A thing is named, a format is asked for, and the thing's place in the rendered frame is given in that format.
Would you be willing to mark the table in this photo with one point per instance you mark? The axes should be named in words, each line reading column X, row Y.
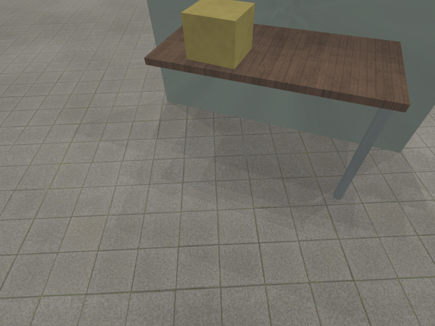
column 346, row 68

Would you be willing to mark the carton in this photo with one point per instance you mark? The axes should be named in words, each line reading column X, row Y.
column 218, row 32

